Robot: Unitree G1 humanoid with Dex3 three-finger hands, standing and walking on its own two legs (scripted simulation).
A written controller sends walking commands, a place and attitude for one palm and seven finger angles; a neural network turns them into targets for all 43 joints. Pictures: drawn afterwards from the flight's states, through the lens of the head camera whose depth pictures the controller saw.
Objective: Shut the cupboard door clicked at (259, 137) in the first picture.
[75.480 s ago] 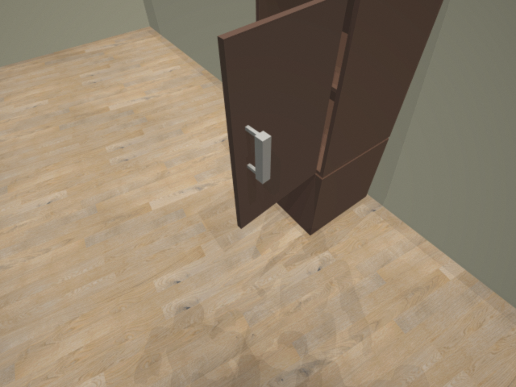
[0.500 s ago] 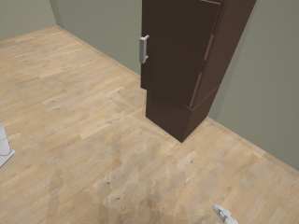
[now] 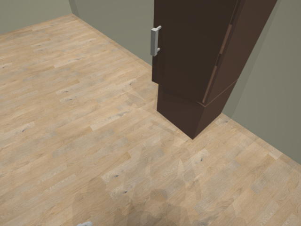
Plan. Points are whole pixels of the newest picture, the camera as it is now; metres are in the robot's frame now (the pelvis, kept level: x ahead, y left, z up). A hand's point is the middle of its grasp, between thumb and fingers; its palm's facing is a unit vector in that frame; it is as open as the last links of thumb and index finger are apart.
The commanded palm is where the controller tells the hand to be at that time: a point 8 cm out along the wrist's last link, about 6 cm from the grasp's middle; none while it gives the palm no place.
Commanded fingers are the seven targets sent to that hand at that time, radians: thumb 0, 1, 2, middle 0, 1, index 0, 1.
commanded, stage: let the arm hang, fingers relaxed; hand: left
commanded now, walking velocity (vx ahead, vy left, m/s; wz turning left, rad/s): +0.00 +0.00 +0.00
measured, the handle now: (156, 40) +0.97 +0.01 -0.02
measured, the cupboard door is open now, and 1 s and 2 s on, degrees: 14 14 14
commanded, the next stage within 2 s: look to check the result in 0.76 s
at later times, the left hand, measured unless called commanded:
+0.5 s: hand out of the picture +0.00 +0.17 -0.16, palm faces +0.01 -0.99 -0.16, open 7.3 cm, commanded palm none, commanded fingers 0.00 0.90 0.90 -0.20 -0.30 -0.20 -0.30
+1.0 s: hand out of the picture -0.01 +0.19 -0.16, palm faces -0.01 -0.99 -0.17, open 7.4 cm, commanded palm none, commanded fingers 0.00 0.90 0.90 -0.20 -0.30 -0.20 -0.30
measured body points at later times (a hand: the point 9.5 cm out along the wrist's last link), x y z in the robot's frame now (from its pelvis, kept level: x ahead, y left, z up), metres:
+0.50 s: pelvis +0.01 +0.01 +0.02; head +0.01 +0.01 +0.47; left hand +0.00 +0.22 -0.15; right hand -0.01 -0.20 -0.15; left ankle +0.04 +0.12 -0.73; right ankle +0.00 -0.10 -0.73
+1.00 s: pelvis +0.01 +0.03 +0.02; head +0.01 +0.03 +0.47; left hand -0.01 +0.25 -0.15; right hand -0.03 -0.18 -0.14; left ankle +0.04 +0.12 -0.73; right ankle +0.00 -0.10 -0.73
